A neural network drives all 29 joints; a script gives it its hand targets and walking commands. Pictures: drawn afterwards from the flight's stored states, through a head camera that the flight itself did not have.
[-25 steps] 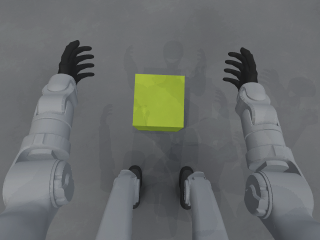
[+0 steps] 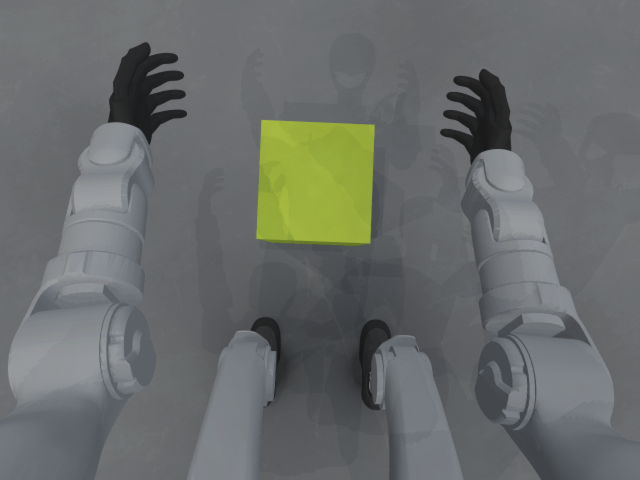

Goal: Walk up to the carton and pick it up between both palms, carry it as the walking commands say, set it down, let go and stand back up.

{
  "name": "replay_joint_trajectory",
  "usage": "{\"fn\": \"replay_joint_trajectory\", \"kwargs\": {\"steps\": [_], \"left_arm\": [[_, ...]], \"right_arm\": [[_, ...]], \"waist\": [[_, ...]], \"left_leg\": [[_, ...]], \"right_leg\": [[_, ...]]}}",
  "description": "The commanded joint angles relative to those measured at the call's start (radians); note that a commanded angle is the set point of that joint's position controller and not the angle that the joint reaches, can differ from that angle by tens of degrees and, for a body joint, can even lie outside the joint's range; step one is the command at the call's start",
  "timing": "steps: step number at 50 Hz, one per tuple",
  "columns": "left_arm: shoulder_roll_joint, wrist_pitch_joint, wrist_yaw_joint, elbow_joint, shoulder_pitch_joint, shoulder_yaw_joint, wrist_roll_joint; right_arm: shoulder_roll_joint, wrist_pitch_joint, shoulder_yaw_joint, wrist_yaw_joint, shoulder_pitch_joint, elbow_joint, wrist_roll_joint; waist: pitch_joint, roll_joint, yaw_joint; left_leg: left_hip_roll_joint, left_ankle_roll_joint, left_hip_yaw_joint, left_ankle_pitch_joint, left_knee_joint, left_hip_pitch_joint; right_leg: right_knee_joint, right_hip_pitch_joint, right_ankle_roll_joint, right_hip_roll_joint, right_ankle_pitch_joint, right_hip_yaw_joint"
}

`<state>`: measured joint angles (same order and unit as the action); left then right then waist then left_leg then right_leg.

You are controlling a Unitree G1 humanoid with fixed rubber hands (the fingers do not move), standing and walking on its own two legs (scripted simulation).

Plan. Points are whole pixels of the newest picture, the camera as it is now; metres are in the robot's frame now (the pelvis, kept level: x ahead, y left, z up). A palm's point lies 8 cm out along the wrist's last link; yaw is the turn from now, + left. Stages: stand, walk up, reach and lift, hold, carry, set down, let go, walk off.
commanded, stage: reach and lift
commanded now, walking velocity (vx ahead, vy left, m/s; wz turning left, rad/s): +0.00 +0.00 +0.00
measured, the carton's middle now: (315, 192) +0.49 +0.03 -0.50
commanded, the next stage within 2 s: none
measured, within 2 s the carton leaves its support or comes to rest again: neither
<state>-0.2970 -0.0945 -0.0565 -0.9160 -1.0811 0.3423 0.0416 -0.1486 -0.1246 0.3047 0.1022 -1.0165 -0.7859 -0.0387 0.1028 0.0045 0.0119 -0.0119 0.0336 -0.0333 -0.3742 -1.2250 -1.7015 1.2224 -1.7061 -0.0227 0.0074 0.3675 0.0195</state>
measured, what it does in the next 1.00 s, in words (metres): lowers itself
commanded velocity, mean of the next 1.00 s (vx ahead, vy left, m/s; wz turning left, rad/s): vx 0.00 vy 0.00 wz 0.00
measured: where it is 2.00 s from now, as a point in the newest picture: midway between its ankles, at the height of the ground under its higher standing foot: (318, 378)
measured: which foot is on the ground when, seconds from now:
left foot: down 0.00-1.00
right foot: down 0.00-1.00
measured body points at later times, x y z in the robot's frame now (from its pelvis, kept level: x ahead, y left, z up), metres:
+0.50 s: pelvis -0.05 +0.00 -0.15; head +0.32 +0.01 +0.08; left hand +0.52 +0.21 -0.30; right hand +0.51 -0.17 -0.31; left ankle +0.06 +0.14 -0.59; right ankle +0.07 -0.13 -0.59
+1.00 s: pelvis -0.06 +0.01 -0.24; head +0.32 +0.02 -0.01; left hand +0.51 +0.20 -0.42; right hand +0.50 -0.16 -0.43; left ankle +0.06 +0.14 -0.59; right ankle +0.07 -0.13 -0.59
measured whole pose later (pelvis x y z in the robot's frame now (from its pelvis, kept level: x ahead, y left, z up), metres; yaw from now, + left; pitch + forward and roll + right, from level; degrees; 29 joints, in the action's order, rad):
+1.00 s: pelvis -0.06 +0.01 -0.24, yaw -1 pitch +32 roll -2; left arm -0.43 -0.08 0.10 -1.17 -1.58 0.01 -0.25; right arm -0.35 -0.08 0.12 0.17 -1.51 -1.11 0.24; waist -0.52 0.01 0.01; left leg 0.03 0.04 -0.06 -0.55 -2.17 -2.17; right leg 2.15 -2.15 -0.07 -0.01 0.55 0.04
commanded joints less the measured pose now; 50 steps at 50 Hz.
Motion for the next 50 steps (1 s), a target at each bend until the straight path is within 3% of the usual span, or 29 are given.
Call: {"fn": "replay_joint_trajectory", "kwargs": {"steps": [1,2,6,7,8,9,10,11,12,13,14,15,16,18,20,22,23,24,27,28,30,35,36,37,40,44,46,48,50], "left_arm": [[-0.127,0.01,0.007,0.028,-0.347,-0.031,-0.041],[-0.194,0.024,0.022,0.105,-0.352,-0.038,-0.031],[-0.174,0.009,0.033,0.05,-0.391,-0.072,-0.087],[-0.23,0.001,0.042,0.012,-0.371,-0.045,-0.056],[-0.226,-0.006,0.053,0.105,-0.403,-0.054,-0.08],[-0.284,-0.004,0.063,0.189,-0.457,-0.046,-0.072],[-0.245,-0.023,0.067,0.052,-0.427,-0.098,-0.121],[-0.251,-0.028,0.067,0.217,-0.483,-0.113,-0.126],[-0.237,-0.028,0.074,0.099,-0.464,-0.118,-0.145],[-0.252,-0.038,0.081,0.098,-0.491,-0.136,-0.154],[-0.287,-0.031,0.099,0.219,-0.514,-0.125,-0.153],[-0.341,-0.031,0.114,0.315,-0.555,-0.092,-0.154],[-0.291,-0.055,0.112,0.159,-0.561,-0.131,-0.165],[-0.332,-0.072,0.13,0.326,-0.678,-0.162,-0.195],[-0.308,-0.113,0.127,0.176,-0.625,-0.204,-0.253],[-0.396,-0.079,0.161,0.52,-0.713,-0.154,-0.247],[-0.366,-0.088,0.168,0.169,-0.642,-0.165,-0.211],[-0.347,-0.095,0.155,0.189,-0.643,-0.182,-0.244],[-0.386,-0.069,0.172,0.276,-0.718,-0.161,-0.216],[-0.319,-0.081,0.157,0.007,-0.655,-0.208,-0.222],[-0.297,-0.07,0.141,0.063,-0.737,-0.231,-0.25],[-0.251,-0.03,0.143,-0.05,-0.812,-0.291,-0.286],[-0.282,-0.016,0.152,-0.022,-0.813,-0.282,-0.27],[-0.306,0.005,0.156,-0.027,-0.767,-0.26,-0.25],[-0.295,-0.001,0.151,-0.09,-0.798,-0.279,-0.267],[-0.258,0.022,0.153,-0.154,-0.809,-0.319,-0.299],[-0.286,0.041,0.159,-0.04,-0.869,-0.303,-0.292],[-0.25,0.048,0.162,-0.147,-0.822,-0.34,-0.308],[-0.307,0.057,0.167,-0.16,-0.789,-0.287,-0.275]], "right_arm": [[-0.131,0.014,0.05,0.018,-0.28,-0.001,-0.025],[-0.126,0.016,0.034,0.033,-0.337,0.147,0.017],[-0.121,0.007,-0.005,0.049,-0.364,0.09,0.029],[-0.142,-0.006,-0.004,0.048,-0.364,0.067,0.056],[-0.155,-0.004,-0.013,0.057,-0.401,0.165,0.058],[-0.154,-0.014,-0.038,0.053,-0.403,0.169,0.089],[-0.182,-0.02,-0.032,0.069,-0.421,0.114,0.073],[-0.18,-0.045,-0.084,0.076,-0.441,0.191,0.116],[-0.173,-0.038,-0.118,0.081,-0.482,0.185,0.132],[-0.195,-0.039,-0.084,0.079,-0.479,0.142,0.129],[-0.232,-0.04,-0.092,0.091,-0.522,0.254,0.169],[-0.229,-0.047,-0.123,0.094,-0.548,0.325,0.183],[-0.215,-0.065,-0.163,0.089,-0.564,0.181,0.198],[-0.243,-0.087,-0.19,0.106,-0.701,0.354,0.273],[-0.291,-0.121,-0.179,0.116,-0.654,0.164,0.241],[-0.346,-0.086,-0.101,0.144,-0.694,0.474,0.226],[-0.329,-0.088,-0.094,0.126,-0.625,0.125,0.219],[-0.32,-0.09,-0.133,0.122,-0.653,0.188,0.236],[-0.301,-0.062,-0.137,0.123,-0.719,0.285,0.257],[-0.29,-0.068,-0.148,0.112,-0.665,-0.014,0.228],[-0.237,-0.069,-0.214,0.098,-0.741,0.035,0.289],[-0.321,0.002,-0.131,0.089,-0.785,-0.09,0.227],[-0.339,0.018,-0.095,0.091,-0.782,-0.049,0.255],[-0.301,0.025,-0.146,0.085,-0.755,-0.071,0.252],[-0.314,0.03,-0.152,0.075,-0.803,-0.13,0.27],[-0.325,0.054,-0.168,0.069,-0.761,-0.242,0.238],[-0.307,0.074,-0.16,0.066,-0.81,-0.115,0.281],[-0.308,0.083,-0.183,0.068,-0.735,-0.259,0.281],[-0.324,0.088,-0.213,0.065,-0.807,-0.153,0.31]], "waist": [[0.986,-0.043,-0.058],[1.077,-0.086,0.011],[1.071,0.003,-0.026],[1.046,-0.06,0.048],[1.193,0.021,0.005],[1.213,-0.017,0.039],[1.174,0.051,-0.033],[1.38,-0.039,0.029],[1.19,0.039,0.054],[1.275,0.037,0.004],[1.43,-0.025,0.045],[1.592,0.067,0.055],[1.403,0.012,0.075],[1.688,0.011,0.068],[1.594,-0.021,-0.002],[1.858,0.019,-0.005],[1.433,-0.077,0.017],[1.479,-0.041,-0.015],[1.484,-0.005,0.032],[1.157,-0.053,0.012],[1.235,-0.015,0.044],[1.039,-0.028,-0.053],[1.081,-0.099,-0.026],[1.072,-0.036,0.015],[0.975,-0.059,0.013],[0.882,-0.023,-0.059],[0.972,-0.032,-0.023],[0.951,-0.048,-0.049],[0.952,-0.044,0.041]], "left_leg": [[0.074,0.003,0.069,0.268,-0.087,0.433],[0.075,0.012,0.086,0.251,-0.108,0.434],[0.09,-0.006,0.103,0.175,-0.16,0.296],[0.084,0.001,0.124,0.141,-0.205,0.294],[0.092,0.0,0.115,0.18,-0.215,0.336],[0.085,-0.002,0.115,0.19,-0.226,0.365],[0.077,-0.014,0.118,0.108,-0.237,0.312],[0.098,0.01,0.149,0.199,-0.264,0.381],[0.087,-0.025,0.12,0.159,-0.276,0.249],[0.075,-0.018,0.11,0.186,-0.328,0.306],[0.087,-0.01,0.114,0.228,-0.335,0.434],[0.088,-0.019,0.103,0.297,-0.383,0.49],[0.077,-0.016,0.102,0.159,-0.382,0.372],[0.074,-0.026,0.104,0.241,-0.428,0.543],[0.082,-0.013,0.105,0.23,-0.481,0.523],[0.1,-0.015,0.077,0.465,-0.53,0.618],[0.055,-0.008,0.087,0.27,-0.555,0.471],[0.052,-0.013,0.086,0.289,-0.552,0.534],[0.057,-0.023,0.096,0.256,-0.563,0.498],[0.038,-0.018,0.1,0.095,-0.577,0.341],[0.042,-0.025,0.11,0.083,-0.582,0.362],[0.029,-0.006,0.078,0.045,-0.635,0.286],[0.034,-0.002,0.088,0.068,-0.634,0.324],[0.041,-0.004,0.099,0.08,-0.665,0.276],[0.029,-0.003,0.089,0.045,-0.676,0.213],[0.037,-0.002,0.072,0.072,-0.744,0.212],[0.032,-0.006,0.05,0.137,-0.732,0.203],[0.023,-0.005,0.056,0.132,-0.769,0.216],[0.032,0.004,0.071,0.177,-0.809,0.205]], "right_leg": [[0.061,0.439,-0.026,-0.083,-0.241,-0.067],[0.097,0.469,-0.024,-0.096,-0.238,-0.059],[0.174,0.532,-0.034,-0.094,-0.228,-0.078],[0.214,0.466,-0.033,-0.093,-0.176,-0.052],[0.221,0.586,-0.042,-0.095,-0.225,-0.077],[0.249,0.532,-0.043,-0.103,-0.225,-0.078],[0.261,0.532,-0.044,-0.103,-0.135,-0.1],[0.281,0.668,-0.03,-0.11,-0.25,-0.067],[0.301,0.577,-0.025,-0.088,-0.238,-0.058],[0.34,0.557,-0.028,-0.087,-0.225,-0.069],[0.355,0.595,-0.032,-0.098,-0.226,-0.077],[0.381,0.679,-0.029,-0.103,-0.32,-0.06],[0.407,0.58,-0.022,-0.094,-0.187,-0.056],[0.45,0.748,-0.036,-0.092,-0.289,-0.062],[0.489,0.716,-0.028,-0.095,-0.28,-0.069],[0.561,0.811,-0.019,-0.111,-0.522,-0.068],[0.583,0.465,-0.016,-0.093,-0.252,-0.088],[0.566,0.549,-0.015,-0.086,-0.268,-0.084],[0.595,0.526,-0.018,-0.089,-0.232,-0.102],[0.594,0.335,-0.012,-0.075,-0.049,-0.106],[0.605,0.466,-0.013,-0.064,-0.07,-0.087],[0.67,0.254,-0.005,-0.049,-0.017,-0.119],[0.676,0.278,-0.006,-0.046,-0.05,-0.115],[0.695,0.265,-0.014,-0.06,-0.056,-0.114],[0.709,0.265,-0.016,-0.048,-0.039,-0.094],[0.764,0.16,-0.018,-0.045,-0.033,-0.113],[0.787,0.201,-0.021,-0.042,-0.123,-0.099],[0.808,0.163,-0.021,-0.031,-0.106,-0.11],[0.827,0.178,-0.03,-0.042,-0.124,-0.078]]}}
